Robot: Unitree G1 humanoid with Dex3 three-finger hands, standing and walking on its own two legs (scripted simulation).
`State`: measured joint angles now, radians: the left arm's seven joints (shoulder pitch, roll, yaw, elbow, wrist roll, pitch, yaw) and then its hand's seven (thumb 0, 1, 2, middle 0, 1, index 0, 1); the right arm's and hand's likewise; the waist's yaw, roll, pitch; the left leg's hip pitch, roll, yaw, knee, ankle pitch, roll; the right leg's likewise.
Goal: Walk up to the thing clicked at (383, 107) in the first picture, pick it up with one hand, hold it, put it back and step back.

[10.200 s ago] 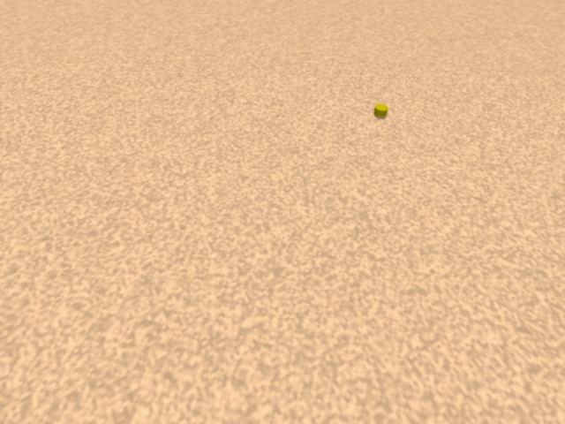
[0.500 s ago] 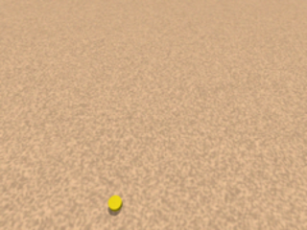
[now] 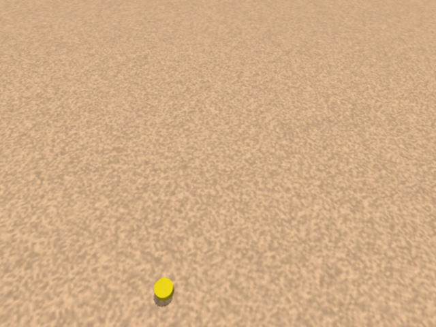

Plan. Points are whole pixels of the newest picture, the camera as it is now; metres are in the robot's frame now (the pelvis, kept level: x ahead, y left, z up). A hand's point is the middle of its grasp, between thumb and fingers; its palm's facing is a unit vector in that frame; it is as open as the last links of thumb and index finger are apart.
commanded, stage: rise first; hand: left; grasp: from above
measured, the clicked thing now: (164, 289) +0.40 +0.23 -0.76
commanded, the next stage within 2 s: none
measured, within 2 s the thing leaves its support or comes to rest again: neither
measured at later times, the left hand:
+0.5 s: hand out of the picture +0.12 +0.26 -0.20, palm faces -0.09 -0.91 -0.39, open 12.9 cm
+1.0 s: hand out of the picture +0.14 +0.27 -0.30, palm faces -0.31 -0.78 -0.55, open 14.2 cm
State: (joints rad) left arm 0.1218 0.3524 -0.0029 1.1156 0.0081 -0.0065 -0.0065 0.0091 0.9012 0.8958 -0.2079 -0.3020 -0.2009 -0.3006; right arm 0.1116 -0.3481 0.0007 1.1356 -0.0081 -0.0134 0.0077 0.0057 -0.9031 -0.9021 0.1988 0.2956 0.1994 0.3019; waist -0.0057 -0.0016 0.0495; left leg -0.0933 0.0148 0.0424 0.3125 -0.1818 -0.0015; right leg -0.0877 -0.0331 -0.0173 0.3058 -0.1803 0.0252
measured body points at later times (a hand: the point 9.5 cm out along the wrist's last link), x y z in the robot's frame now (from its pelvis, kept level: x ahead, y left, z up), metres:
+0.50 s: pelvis -0.02 +0.00 -0.05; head +0.05 +0.01 +0.40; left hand +0.13 +0.30 -0.17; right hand +0.10 -0.26 -0.16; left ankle -0.01 +0.12 -0.75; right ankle -0.01 -0.13 -0.75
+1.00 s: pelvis -0.03 +0.01 -0.15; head +0.10 +0.03 +0.28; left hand +0.15 +0.31 -0.26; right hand +0.16 -0.24 -0.24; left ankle -0.01 +0.12 -0.75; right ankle -0.01 -0.13 -0.75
